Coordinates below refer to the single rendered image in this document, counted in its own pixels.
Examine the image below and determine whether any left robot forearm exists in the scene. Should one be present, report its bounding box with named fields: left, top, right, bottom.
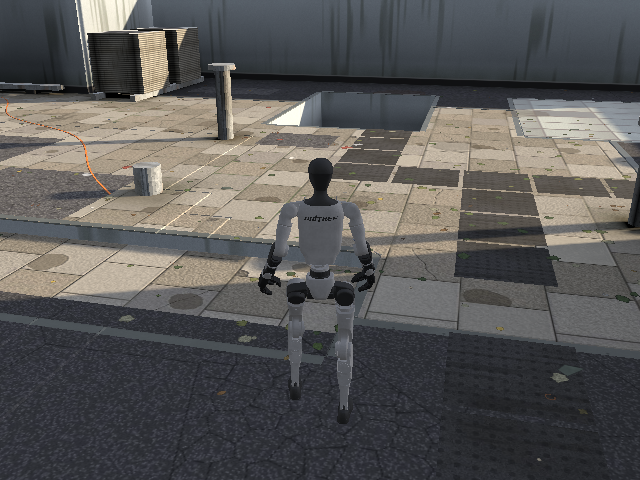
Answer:
left=261, top=242, right=282, bottom=279

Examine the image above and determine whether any left robot thigh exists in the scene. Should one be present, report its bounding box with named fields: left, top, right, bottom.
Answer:
left=286, top=278, right=307, bottom=338

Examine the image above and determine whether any robot left hand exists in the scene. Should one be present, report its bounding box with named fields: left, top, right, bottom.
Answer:
left=258, top=274, right=281, bottom=295

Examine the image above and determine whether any robot right upper arm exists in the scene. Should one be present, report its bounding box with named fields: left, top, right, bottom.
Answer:
left=341, top=201, right=369, bottom=256

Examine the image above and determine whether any right robot forearm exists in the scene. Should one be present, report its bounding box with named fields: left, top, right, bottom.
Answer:
left=358, top=241, right=375, bottom=276

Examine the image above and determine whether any humanoid robot head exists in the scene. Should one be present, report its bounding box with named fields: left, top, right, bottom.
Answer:
left=303, top=158, right=338, bottom=206

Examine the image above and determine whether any robot left upper arm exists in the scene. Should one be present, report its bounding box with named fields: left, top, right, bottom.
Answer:
left=273, top=201, right=300, bottom=257

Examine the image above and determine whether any robot right hand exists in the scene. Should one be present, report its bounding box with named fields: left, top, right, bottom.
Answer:
left=351, top=270, right=375, bottom=292

